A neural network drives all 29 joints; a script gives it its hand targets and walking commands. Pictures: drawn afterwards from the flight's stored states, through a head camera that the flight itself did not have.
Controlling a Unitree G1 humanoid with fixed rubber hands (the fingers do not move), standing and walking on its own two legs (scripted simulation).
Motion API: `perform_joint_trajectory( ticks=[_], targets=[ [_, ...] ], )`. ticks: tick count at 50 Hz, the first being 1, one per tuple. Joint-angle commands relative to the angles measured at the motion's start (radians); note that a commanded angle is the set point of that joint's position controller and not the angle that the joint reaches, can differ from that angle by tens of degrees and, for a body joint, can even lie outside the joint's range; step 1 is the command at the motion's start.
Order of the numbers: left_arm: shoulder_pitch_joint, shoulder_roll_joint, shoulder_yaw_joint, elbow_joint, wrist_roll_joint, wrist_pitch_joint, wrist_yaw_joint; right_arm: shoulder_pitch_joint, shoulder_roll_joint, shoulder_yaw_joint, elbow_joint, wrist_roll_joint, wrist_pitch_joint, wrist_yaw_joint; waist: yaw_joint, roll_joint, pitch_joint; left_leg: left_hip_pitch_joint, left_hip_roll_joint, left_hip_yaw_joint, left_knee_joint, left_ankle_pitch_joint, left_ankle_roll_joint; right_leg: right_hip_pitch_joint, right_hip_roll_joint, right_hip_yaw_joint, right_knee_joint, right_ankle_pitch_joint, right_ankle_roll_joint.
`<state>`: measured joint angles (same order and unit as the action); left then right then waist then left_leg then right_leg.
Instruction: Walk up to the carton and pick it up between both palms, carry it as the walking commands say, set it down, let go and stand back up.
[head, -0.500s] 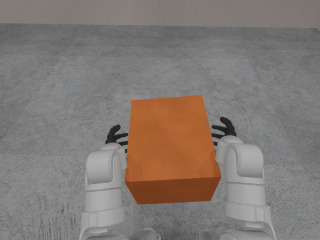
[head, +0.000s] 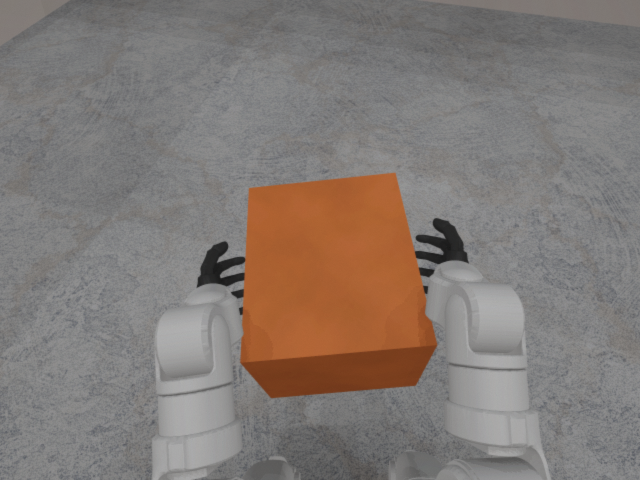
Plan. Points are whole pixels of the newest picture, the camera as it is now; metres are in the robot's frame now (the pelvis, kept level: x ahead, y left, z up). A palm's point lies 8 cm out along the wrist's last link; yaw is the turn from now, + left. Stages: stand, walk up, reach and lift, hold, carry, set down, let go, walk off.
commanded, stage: carry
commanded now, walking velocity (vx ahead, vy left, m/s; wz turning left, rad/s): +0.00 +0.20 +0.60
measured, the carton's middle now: (332, 287) +0.35 +0.01 +0.00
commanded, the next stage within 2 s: none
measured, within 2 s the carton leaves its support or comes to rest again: neither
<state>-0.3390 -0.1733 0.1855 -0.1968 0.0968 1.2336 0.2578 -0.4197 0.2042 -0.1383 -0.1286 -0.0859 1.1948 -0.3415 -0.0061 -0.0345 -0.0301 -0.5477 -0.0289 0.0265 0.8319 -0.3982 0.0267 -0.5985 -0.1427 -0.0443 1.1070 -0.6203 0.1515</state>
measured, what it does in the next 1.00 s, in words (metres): steps to the left, turning left: right foot, then left foot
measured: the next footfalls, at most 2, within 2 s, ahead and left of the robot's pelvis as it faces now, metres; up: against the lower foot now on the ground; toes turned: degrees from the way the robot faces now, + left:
right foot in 0.08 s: +0.04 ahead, -0.08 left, +0.00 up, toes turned -3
left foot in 0.32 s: +0.03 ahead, +0.21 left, +0.00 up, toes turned +19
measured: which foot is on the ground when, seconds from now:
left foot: down 0.00-0.10, up 0.12-0.30, down 0.32-0.66, up 0.68-0.86, down 0.88-1.00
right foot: up 0.00-0.06, down 0.08-0.34, up 0.36-0.60, down 0.62-0.90, up 0.92-1.00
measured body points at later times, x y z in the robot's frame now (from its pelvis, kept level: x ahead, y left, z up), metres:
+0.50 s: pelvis +0.00 +0.12 +0.01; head +0.04 +0.14 +0.46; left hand +0.25 +0.35 +0.06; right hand +0.35 +0.09 +0.08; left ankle +0.00 +0.20 -0.70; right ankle -0.01 -0.02 -0.65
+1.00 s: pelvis -0.05 +0.24 +0.01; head -0.02 +0.26 +0.45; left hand +0.12 +0.53 +0.06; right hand +0.29 +0.31 +0.09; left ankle -0.08 +0.34 -0.70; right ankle +0.00 +0.09 -0.65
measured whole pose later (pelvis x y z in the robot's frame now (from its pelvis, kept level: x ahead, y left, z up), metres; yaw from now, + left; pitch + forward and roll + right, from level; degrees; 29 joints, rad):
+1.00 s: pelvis -0.05 +0.24 +0.01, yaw +36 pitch +4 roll +1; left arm -0.34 -0.18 0.18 -0.19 0.12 1.23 0.22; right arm -0.43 0.21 -0.15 -0.15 -0.07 1.21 -0.36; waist -0.03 -0.03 0.00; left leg -0.50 -0.03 0.07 0.77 -0.34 0.05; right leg -0.53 -0.18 -0.05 1.12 -0.66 0.11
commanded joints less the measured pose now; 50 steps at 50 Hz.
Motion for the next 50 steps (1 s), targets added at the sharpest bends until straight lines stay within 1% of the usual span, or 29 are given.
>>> perform_joint_trajectory(
  ticks=[1, 2, 3, 4, 5, 6, 8, 14, 15, 16, 17, 18, 20, 23, 28, 30, 31, 32, 33, 34, 36, 38, 42, 43, 44, 45, 46, 48, 50],
  targets=[
    [-0.778, -1.045, -0.797, -0.261, -0.515, -0.044, -0.392, -0.494, 1.021, 0.636, -0.177, 0.392, -0.005, 0.473, -0.011, 0.347, -0.580, 0.557, 0.197, -0.331, -0.155, 1.178, 0.172, 0.057, 0.102, -0.041, -0.251, 0.120, -0.028],
    [-0.731, -1.053, -0.788, -0.212, -0.506, -0.032, -0.397, -0.496, 1.002, 0.636, -0.179, 0.379, 0.001, 0.468, 0.014, 0.319, -0.582, 0.467, 0.177, -0.291, -0.105, 1.096, 0.144, 0.188, 0.062, -0.009, -0.415, 0.269, -0.056],
    [-0.660, -1.028, -0.757, -0.189, -0.488, -0.031, -0.402, -0.488, 1.007, 0.656, -0.188, 0.387, 0.001, 0.461, 0.041, 0.172, -0.598, 0.281, 0.128, -0.228, -0.003, 0.912, 0.093, 0.425, -0.043, 0.067, -0.571, 0.507, -0.109],
    [-0.654, -0.996, -0.725, -0.153, -0.469, -0.030, -0.403, -0.480, 1.024, 0.651, -0.145, 0.383, 0.010, 0.461, 0.031, -0.138, -0.598, -0.008, 0.026, -0.117, 0.163, 0.444, 0.025, 0.645, -0.309, 0.336, -0.623, 0.980, -0.203],
    [-0.608, -1.007, -0.697, -0.154, -0.459, -0.047, -0.404, -0.523, 0.995, 0.679, -0.225, 0.399, 0.003, 0.465, 0.022, -0.378, -0.612, -0.180, -0.040, -0.069, 0.365, -0.216, -0.036, 0.750, -0.427, 0.500, -0.602, 1.295, -0.348],
    [-0.589, -1.018, -0.665, -0.128, -0.436, -0.053, -0.400, -0.577, 1.003, 0.699, -0.254, 0.426, 0.008, 0.466, 0.020, -0.354, -0.616, -0.224, 0.049, -0.132, 0.427, -0.211, -0.034, 0.823, -0.420, 0.440, -0.528, 1.388, -0.393],
    [-0.621, -1.037, -0.664, -0.180, -0.439, -0.061, -0.399, -0.616, 0.998, 0.703, -0.293, 0.437, 0.005, 0.456, 0.010, -0.202, -0.516, -0.229, 0.077, -0.078, 0.304, -0.110, -0.054, 0.795, -0.328, 0.203, -0.443, 1.373, -0.320],
    [-0.538, -0.985, -0.650, -0.114, -0.374, -0.041, -0.384, -0.452, 0.999, 0.679, -0.103, 0.436, 0.049, 0.472, 0.003, -0.357, -0.493, 0.133, -0.002, 0.126, -0.201, 0.014, -0.066, 0.619, -0.253, -0.074, -0.357, 1.255, -0.195],
    [-0.522, -0.987, -0.651, -0.094, -0.365, -0.032, -0.383, -0.469, 1.006, 0.669, -0.084, 0.435, 0.050, 0.476, -0.008, -0.245, -0.514, 0.252, -0.008, 0.096, -0.307, 0.176, -0.036, 0.572, -0.213, -0.117, -0.246, 1.217, -0.141],
    [-0.516, -0.997, -0.668, -0.072, -0.361, -0.024, -0.385, -0.444, 1.006, 0.651, -0.060, 0.420, 0.051, 0.491, -0.032, -0.040, -0.537, 0.457, 0.073, -0.082, -0.289, 0.476, 0.036, 0.330, -0.170, -0.104, -0.055, 0.947, -0.074],
    [-0.565, -1.014, -0.688, -0.122, -0.368, -0.027, -0.386, -0.460, 1.022, 0.647, -0.047, 0.436, 0.035, 0.499, -0.021, 0.397, -0.552, 0.636, 0.293, -0.442, -0.292, 1.237, 0.166, 0.020, 0.028, -0.111, 0.099, 0.179, -0.006],
    [-0.618, -1.000, -0.717, -0.145, -0.402, -0.028, -0.395, -0.413, 1.032, 0.633, -0.019, 0.421, 0.029, 0.500, -0.035, 0.394, -0.527, 0.677, 0.293, -0.439, -0.240, 1.510, 0.241, -0.085, 0.074, -0.038, 0.165, -0.207, -0.027],
    [-0.657, -1.033, -0.734, -0.122, -0.411, -0.038, -0.395, -0.436, 1.048, 0.626, -0.014, 0.417, 0.035, 0.515, -0.024, 0.191, -0.507, 0.713, 0.251, -0.321, -0.199, 1.457, 0.177, -0.127, 0.034, -0.026, 0.175, -0.116, -0.025],
    [-0.742, -1.046, -0.765, -0.238, -0.461, -0.053, -0.385, -0.477, 1.030, 0.634, -0.111, 0.418, 0.014, 0.502, -0.021, 0.213, -0.538, 0.612, 0.206, -0.302, -0.218, 1.167, 0.185, -0.068, 0.061, -0.026, 0.002, 0.025, -0.039],
    [-0.701, -1.042, -0.761, -0.228, -0.481, -0.039, -0.386, -0.397, 1.007, 0.614, -0.108, 0.371, 0.010, 0.481, -0.006, 0.298, -0.581, 0.635, 0.190, -0.293, -0.182, 1.276, 0.187, 0.083, 0.086, -0.029, -0.297, 0.164, -0.083],
    [-0.632, -1.045, -0.728, -0.166, -0.460, -0.033, -0.401, -0.431, 1.006, 0.647, -0.140, 0.372, 0.009, 0.475, 0.020, 0.189, -0.593, 0.481, 0.161, -0.296, -0.120, 1.213, 0.147, 0.261, 0.045, 0.003, -0.441, 0.302, -0.126],
    [-0.622, -1.051, -0.719, -0.155, -0.454, -0.035, -0.409, -0.487, 1.006, 0.676, -0.186, 0.381, 0.007, 0.466, 0.049, 0.045, -0.616, 0.273, 0.088, -0.203, -0.023, 0.910, 0.092, 0.505, -0.079, 0.112, -0.648, 0.518, -0.188],
    [-0.593, -1.014, -0.681, -0.107, -0.434, -0.039, -0.410, -0.528, 0.995, 0.684, -0.198, 0.391, 0.014, 0.465, 0.042, -0.277, -0.596, -0.037, -0.020, -0.095, 0.132, 0.289, 0.009, 0.712, -0.331, 0.389, -0.685, 0.917, -0.317],
    [-0.543, -1.032, -0.644, -0.076, -0.410, -0.049, -0.412, -0.526, 0.989, 0.706, -0.230, 0.395, 0.020, 0.471, 0.045, -0.439, -0.559, -0.197, -0.010, -0.106, 0.425, -0.211, -0.038, 0.747, -0.440, 0.478, -0.591, 1.214, -0.450],
    [-0.576, -1.044, -0.633, -0.112, -0.417, -0.054, -0.410, -0.604, 1.011, 0.718, -0.285, 0.416, 0.015, 0.464, 0.028, -0.345, -0.561, -0.244, 0.050, -0.156, 0.507, -0.200, -0.030, 0.789, -0.422, 0.402, -0.543, 1.296, -0.447],
    [-0.587, -1.067, -0.654, -0.147, -0.431, -0.060, -0.407, -0.641, 0.985, 0.725, -0.326, 0.444, 0.012, 0.459, 0.010, -0.178, -0.499, -0.211, 0.089, -0.127, 0.357, -0.069, -0.056, 0.725, -0.322, 0.183, -0.508, 1.140, -0.335],
    [-0.543, -1.054, -0.650, -0.113, -0.402, -0.045, -0.398, -0.581, 0.973, 0.708, -0.272, 0.440, 0.028, 0.464, 0.009, -0.217, -0.448, -0.130, 0.067, -0.047, 0.132, -0.058, -0.070, 0.675, -0.251, 0.074, -0.473, 1.157, -0.280],
    [-0.589, -1.000, -0.647, -0.154, -0.381, -0.042, -0.387, -0.451, 1.002, 0.663, -0.101, 0.428, 0.049, 0.478, 0.002, -0.297, -0.457, 0.144, -0.026, 0.144, -0.214, 0.004, -0.074, 0.621, -0.254, -0.060, -0.378, 1.316, -0.211],
    [-0.539, -0.998, -0.654, -0.142, -0.369, -0.038, -0.386, -0.453, 1.011, 0.660, -0.122, 0.435, 0.043, 0.485, -0.010, -0.177, -0.516, 0.281, -0.022, 0.106, -0.351, 0.167, -0.039, 0.561, -0.201, -0.116, -0.233, 1.232, -0.143],
    [-0.560, -1.004, -0.660, -0.144, -0.364, -0.035, -0.384, -0.458, 1.027, 0.649, -0.080, 0.443, 0.039, 0.492, -0.027, -0.010, -0.559, 0.489, 0.069, -0.090, -0.297, 0.529, 0.040, 0.325, -0.153, -0.098, -0.077, 0.944, -0.073],
    [-0.561, -1.017, -0.673, -0.164, -0.365, -0.028, -0.390, -0.438, 1.021, 0.642, -0.064, 0.428, 0.035, 0.502, -0.023, 0.350, -0.566, 0.662, 0.293, -0.449, -0.310, 1.207, 0.161, 0.028, 0.028, -0.117, 0.060, 0.196, -0.008],
    [-0.616, -1.003, -0.701, -0.179, -0.393, -0.028, -0.396, -0.436, 1.048, 0.636, -0.046, 0.425, 0.027, 0.500, -0.032, 0.408, -0.525, 0.659, 0.304, -0.417, -0.243, 1.515, 0.248, -0.058, 0.065, -0.039, 0.121, -0.221, -0.034],
    [-0.635, -1.046, -0.719, -0.149, -0.417, -0.045, -0.402, -0.464, 1.034, 0.642, -0.084, 0.422, 0.025, 0.502, -0.021, 0.202, -0.525, 0.671, 0.255, -0.286, -0.200, 1.406, 0.188, -0.088, 0.041, -0.039, 0.119, -0.114, -0.034],
    [-0.737, -1.046, -0.734, -0.269, -0.464, -0.048, -0.399, -0.508, 1.049, 0.628, -0.134, 0.419, 0.016, 0.488, -0.013, 0.240, -0.548, 0.633, 0.220, -0.239, -0.177, 1.296, 0.179, -0.042, 0.049, -0.043, -0.069, -0.002, -0.045]
  ],
)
